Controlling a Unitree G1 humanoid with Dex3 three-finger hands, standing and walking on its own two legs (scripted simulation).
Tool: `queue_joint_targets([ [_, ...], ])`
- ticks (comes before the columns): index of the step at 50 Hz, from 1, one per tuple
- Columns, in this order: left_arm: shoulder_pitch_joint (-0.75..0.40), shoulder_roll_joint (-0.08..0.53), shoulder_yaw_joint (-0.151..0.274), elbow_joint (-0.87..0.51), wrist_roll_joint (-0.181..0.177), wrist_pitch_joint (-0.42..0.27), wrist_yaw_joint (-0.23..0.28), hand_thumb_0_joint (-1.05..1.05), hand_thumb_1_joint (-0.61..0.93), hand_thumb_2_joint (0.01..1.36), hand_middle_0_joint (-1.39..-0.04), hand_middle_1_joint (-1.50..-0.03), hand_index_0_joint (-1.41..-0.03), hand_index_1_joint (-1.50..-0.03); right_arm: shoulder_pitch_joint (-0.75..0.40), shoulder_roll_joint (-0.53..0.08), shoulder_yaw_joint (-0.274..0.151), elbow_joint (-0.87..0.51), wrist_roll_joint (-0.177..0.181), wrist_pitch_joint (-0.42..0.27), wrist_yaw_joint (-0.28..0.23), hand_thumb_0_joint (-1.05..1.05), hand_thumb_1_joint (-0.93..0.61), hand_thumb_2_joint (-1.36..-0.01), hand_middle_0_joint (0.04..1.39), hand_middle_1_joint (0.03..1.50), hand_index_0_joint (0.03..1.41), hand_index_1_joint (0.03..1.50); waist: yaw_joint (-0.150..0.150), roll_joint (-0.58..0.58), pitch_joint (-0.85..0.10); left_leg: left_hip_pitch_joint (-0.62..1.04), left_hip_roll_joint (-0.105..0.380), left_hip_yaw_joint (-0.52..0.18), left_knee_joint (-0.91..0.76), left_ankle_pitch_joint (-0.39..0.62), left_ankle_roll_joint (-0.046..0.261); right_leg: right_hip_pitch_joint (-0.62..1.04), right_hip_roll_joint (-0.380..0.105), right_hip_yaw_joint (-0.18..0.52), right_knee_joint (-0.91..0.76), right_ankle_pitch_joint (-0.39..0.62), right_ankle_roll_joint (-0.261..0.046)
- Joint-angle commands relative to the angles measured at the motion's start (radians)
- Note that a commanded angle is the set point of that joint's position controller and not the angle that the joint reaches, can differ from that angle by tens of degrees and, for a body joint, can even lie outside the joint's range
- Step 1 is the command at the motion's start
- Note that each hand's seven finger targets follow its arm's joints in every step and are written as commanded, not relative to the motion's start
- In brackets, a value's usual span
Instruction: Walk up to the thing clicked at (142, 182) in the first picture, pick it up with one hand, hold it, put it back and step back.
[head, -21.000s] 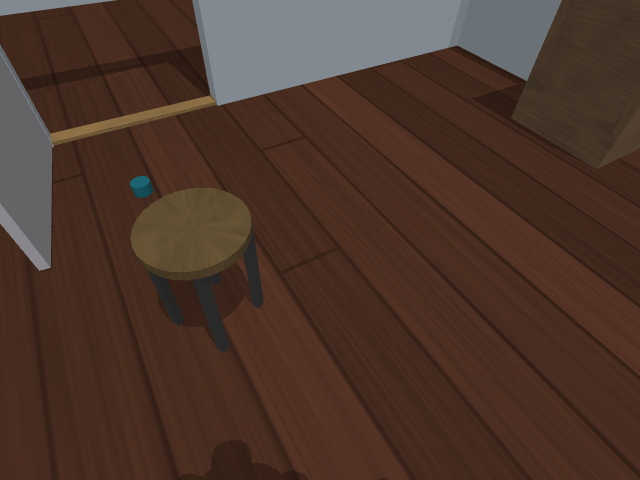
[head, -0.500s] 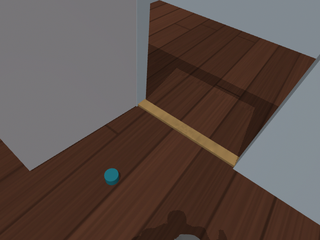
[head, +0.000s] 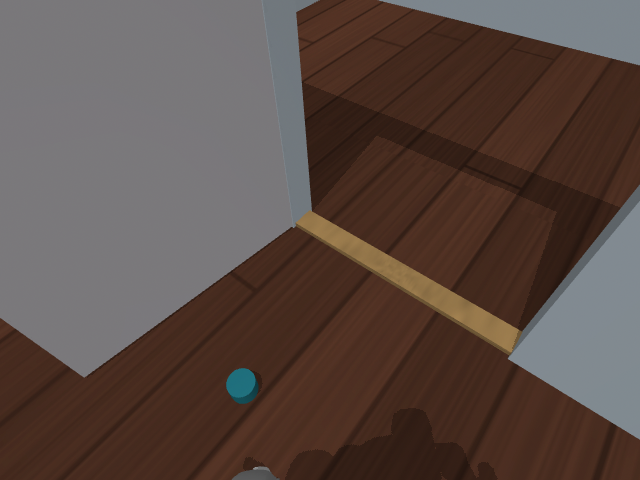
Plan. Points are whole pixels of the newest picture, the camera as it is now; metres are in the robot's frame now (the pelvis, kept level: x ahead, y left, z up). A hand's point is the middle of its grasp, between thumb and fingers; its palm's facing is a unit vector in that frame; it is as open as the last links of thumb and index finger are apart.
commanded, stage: walk up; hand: left
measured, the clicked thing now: (242, 385) +0.49 +0.27 -0.73
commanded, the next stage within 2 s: stand in 1.38 s
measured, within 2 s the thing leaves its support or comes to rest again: neither
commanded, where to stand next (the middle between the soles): +0.13 +0.03 m, yaw +0 degrees
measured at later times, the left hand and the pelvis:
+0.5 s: hand out of the picture +0.09 +0.29 -0.14, palm faces +0.03 -0.94 -0.34, open 7.4 cm; pelvis +0.03 +0.02 +0.01, yaw +1 degrees
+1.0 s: hand out of the picture +0.11 +0.28 -0.14, palm faces +0.02 -0.94 -0.33, open 7.4 cm; pelvis +0.04 +0.03 +0.02, yaw +1 degrees
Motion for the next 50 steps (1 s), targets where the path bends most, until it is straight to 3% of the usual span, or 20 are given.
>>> queue_joint_targets([
  [1,-0.056,0.273,0.065,-0.052,-0.012,0.004,0.026,0.0,0.9,0.9,-0.2,-0.3,-0.2,-0.3,0.038,-0.151,-0.046,-0.012,0.007,-0.012,-0.018,0.0,-0.9,-0.9,0.2,0.3,0.2,0.3,-0.028,-0.224,-0.141,0.176,-0.014,0.044,-0.115,0.113,0.008,-0.041,-0.228,0.17,-0.101,0.365,-0.143],
  [3,-0.065,0.247,0.049,-0.045,-0.016,0.018,0.025,0.0,0.9,0.9,-0.2,-0.3,-0.2,-0.3,0.029,-0.175,-0.05,0.001,-0.001,-0.022,-0.022,0.0,-0.9,-0.9,0.2,0.3,0.2,0.3,-0.039,-0.18,-0.137,0.249,-0.002,0.001,-0.237,0.171,0.028,-0.116,-0.204,0.181,-0.053,0.172,-0.101],
  [4,-0.065,0.213,0.039,-0.045,-0.018,0.023,0.024,0.0,0.9,0.9,-0.2,-0.3,-0.2,-0.3,0.029,-0.223,-0.058,0.0,-0.01,-0.029,-0.026,0.0,-0.9,-0.9,0.2,0.3,0.2,0.3,-0.04,-0.057,-0.153,0.251,0.107,-0.147,-0.316,0.234,0.056,-0.134,-0.153,0.145,0.02,0.076,-0.051],
  [5,-0.024,0.183,0.031,-0.023,-0.033,0.032,0.024,0.0,0.9,0.9,-0.2,-0.3,-0.2,-0.3,-0.078,-0.267,-0.056,-0.023,-0.004,-0.036,-0.023,0.0,-0.9,-0.9,0.2,0.3,0.2,0.3,0.016,0.078,-0.143,0.14,0.22,-0.318,-0.399,0.157,0.13,-0.083,-0.021,0.06,0.09,-0.131,-0.001],
  [6,-0.027,0.216,0.044,0.024,-0.028,0.041,0.029,0.0,0.9,0.9,-0.2,-0.3,-0.2,-0.3,-0.116,-0.263,-0.053,-0.018,0.006,-0.032,-0.019,0.0,-0.9,-0.9,0.2,0.3,0.2,0.3,0.012,0.083,-0.133,0.055,0.239,-0.326,-0.41,0.081,0.178,0.025,-0.002,0.054,0.12,-0.234,0.001],
  [8,-0.031,0.209,0.041,0.058,-0.019,0.035,0.024,0.0,0.9,0.9,-0.2,-0.3,-0.2,-0.3,-0.15,-0.218,-0.029,-0.003,0.006,-0.026,-0.018,0.0,-0.9,-0.9,0.2,0.3,0.2,0.3,0.022,0.049,-0.125,0.015,0.167,-0.22,-0.382,0.087,0.122,0.091,-0.013,0.074,-0.006,-0.148,-0.003],
  [10,-0.055,0.234,0.041,0.083,-0.012,0.023,0.021,0.0,0.9,0.9,-0.2,-0.3,-0.2,-0.3,-0.172,-0.181,-0.012,0.017,0.012,-0.022,-0.016,0.0,-0.9,-0.9,0.2,0.3,0.2,0.3,0.016,0.035,-0.112,0.022,0.091,-0.141,-0.333,0.067,0.047,0.089,-0.085,0.155,-0.123,-0.071,-0.024],
  [11,-0.086,0.252,0.042,0.086,-0.007,0.019,0.02,0.0,0.9,0.9,-0.2,-0.3,-0.2,-0.3,-0.166,-0.177,-0.009,0.032,0.014,-0.019,-0.014,0.0,-0.9,-0.9,0.2,0.3,0.2,0.3,-0.003,0.012,-0.101,0.058,0.067,-0.121,-0.325,0.034,0.033,0.04,-0.121,0.2,-0.167,-0.095,-0.036],
  [13,-0.134,0.245,0.034,0.1,-0.008,0.017,0.018,0.0,0.9,0.9,-0.2,-0.3,-0.2,-0.3,-0.148,-0.183,-0.009,0.063,0.012,-0.02,-0.013,0.0,-0.9,-0.9,0.2,0.3,0.2,0.3,-0.025,-0.002,-0.122,0.155,0.066,-0.115,-0.337,0.06,0.039,0.004,-0.12,0.181,-0.168,-0.07,-0.035],
  [16,-0.142,0.217,0.024,0.137,-0.015,0.016,0.016,0.0,0.9,0.9,-0.2,-0.3,-0.2,-0.3,-0.184,-0.179,-0.001,0.084,0.014,-0.027,-0.011,0.0,-0.9,-0.9,0.2,0.3,0.2,0.3,-0.01,-0.014,-0.148,0.174,0.093,-0.136,-0.371,0.162,0.048,0.069,-0.082,0.126,-0.175,0.015,-0.01],
  [20,-0.156,0.208,0.02,0.173,-0.019,0.016,0.015,0.0,0.9,0.9,-0.2,-0.3,-0.2,-0.3,-0.213,-0.172,0.006,0.114,0.017,-0.031,-0.016,0.0,-0.9,-0.9,0.2,0.3,0.2,0.3,-0.003,-0.028,-0.177,0.225,0.092,-0.11,-0.389,0.296,0.038,0.126,-0.096,0.121,-0.201,0.13,0.001],
  [23,-0.173,0.201,0.017,0.193,-0.022,0.019,0.014,0.0,0.9,0.9,-0.2,-0.3,-0.2,-0.3,-0.23,-0.165,0.007,0.137,0.019,-0.029,-0.018,0.0,-0.9,-0.9,0.2,0.3,0.2,0.3,-0.003,-0.037,-0.183,0.269,0.09,-0.095,-0.403,0.342,0.03,0.133,-0.108,0.126,-0.228,0.156,0.005],
  [29,-0.205,0.192,0.013,0.224,-0.015,0.026,0.011,0.0,0.9,0.9,-0.2,-0.3,-0.2,-0.3,-0.26,-0.16,0.005,0.173,0.014,-0.021,-0.016,0.0,-0.9,-0.9,0.2,0.3,0.2,0.3,-0.008,-0.069,-0.137,0.261,0.086,-0.097,-0.482,0.224,0.022,0.134,-0.113,0.129,-0.311,0.074,0.014],
  [43,-0.213,0.187,0.022,0.234,-0.007,0.027,0.012,0.0,0.9,0.9,-0.2,-0.3,-0.2,-0.3,-0.247,-0.148,0.005,0.197,0.009,-0.022,-0.015,0.0,-0.9,-0.9,0.2,0.3,0.2,0.3,-0.011,-0.058,-0.154,0.261,0.085,-0.099,-0.521,0.258,0.009,0.206,-0.112,0.107,-0.341,0.102,0.023],
  [50,-0.216,0.185,0.026,0.227,-0.005,0.03,0.012,0.0,0.9,0.9,-0.2,-0.3,-0.2,-0.3,-0.229,-0.151,0.002,0.194,0.004,-0.02,-0.016,0.0,-0.9,-0.9,0.2,0.3,0.2,0.3,-0.016,-0.044,-0.136,0.223,0.081,-0.107,-0.541,0.192,0.008,0.212,-0.108,0.104,-0.338,0.089,0.022],
])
